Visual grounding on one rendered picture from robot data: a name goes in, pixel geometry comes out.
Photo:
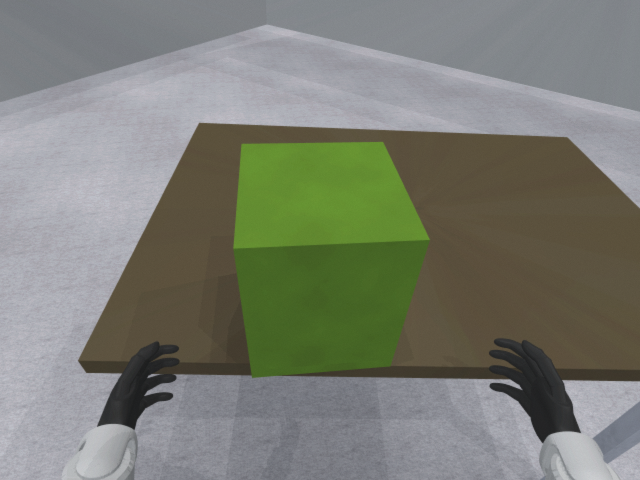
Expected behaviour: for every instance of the robot right hand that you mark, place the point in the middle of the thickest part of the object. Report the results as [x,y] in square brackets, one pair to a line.
[543,394]

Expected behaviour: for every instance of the carton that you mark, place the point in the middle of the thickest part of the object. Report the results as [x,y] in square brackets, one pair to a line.
[328,249]

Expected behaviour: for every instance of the robot right forearm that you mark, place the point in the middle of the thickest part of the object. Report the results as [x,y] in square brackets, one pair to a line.
[573,456]

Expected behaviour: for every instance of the table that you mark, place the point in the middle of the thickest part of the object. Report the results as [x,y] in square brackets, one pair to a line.
[529,240]

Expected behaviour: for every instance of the robot left forearm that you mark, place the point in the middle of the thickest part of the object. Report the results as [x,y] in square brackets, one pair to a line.
[107,452]

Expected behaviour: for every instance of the robot left hand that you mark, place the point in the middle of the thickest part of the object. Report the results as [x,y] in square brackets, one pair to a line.
[127,401]

